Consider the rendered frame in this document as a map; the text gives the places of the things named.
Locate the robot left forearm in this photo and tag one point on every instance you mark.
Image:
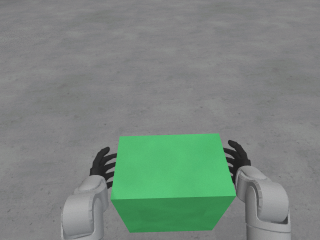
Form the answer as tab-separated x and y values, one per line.
81	216

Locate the carton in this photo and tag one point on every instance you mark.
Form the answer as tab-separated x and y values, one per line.
171	183

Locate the left robot hand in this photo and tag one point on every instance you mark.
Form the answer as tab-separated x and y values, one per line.
99	167

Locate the robot right forearm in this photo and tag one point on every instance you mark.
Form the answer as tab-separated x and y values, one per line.
267	209

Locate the right robot hand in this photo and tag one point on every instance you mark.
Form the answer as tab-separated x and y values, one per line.
240	158

